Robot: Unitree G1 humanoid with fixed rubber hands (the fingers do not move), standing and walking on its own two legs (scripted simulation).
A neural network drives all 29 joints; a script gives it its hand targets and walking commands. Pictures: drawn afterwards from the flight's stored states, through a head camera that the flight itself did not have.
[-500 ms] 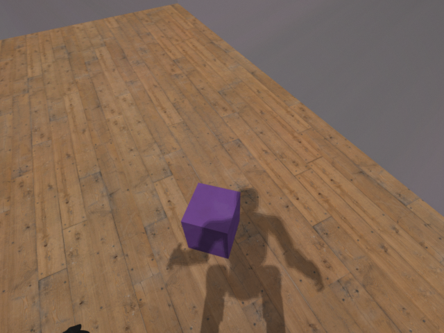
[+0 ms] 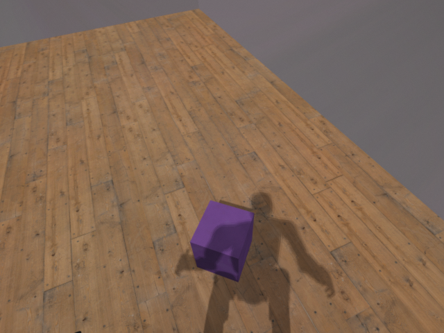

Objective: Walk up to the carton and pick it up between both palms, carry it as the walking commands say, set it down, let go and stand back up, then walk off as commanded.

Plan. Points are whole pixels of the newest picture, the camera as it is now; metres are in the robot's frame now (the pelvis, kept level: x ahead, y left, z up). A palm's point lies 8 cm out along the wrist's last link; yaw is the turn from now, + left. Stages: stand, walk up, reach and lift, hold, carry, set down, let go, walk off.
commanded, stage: walk up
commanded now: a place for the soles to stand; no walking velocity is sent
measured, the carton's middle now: (224, 241) +0.61 +0.06 -0.62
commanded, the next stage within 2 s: none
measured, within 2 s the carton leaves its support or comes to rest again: neither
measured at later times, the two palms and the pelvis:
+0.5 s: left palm out of the picture +0.11 +0.32 -0.09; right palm out of the picture +0.13 -0.32 -0.09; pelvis +0.06 +0.00 +0.00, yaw +2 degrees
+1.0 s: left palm out of the picture +0.12 +0.32 -0.09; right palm out of the picture +0.14 -0.32 -0.08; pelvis +0.06 +0.00 +0.00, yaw +2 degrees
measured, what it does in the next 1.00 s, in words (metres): steps on the spot: left foot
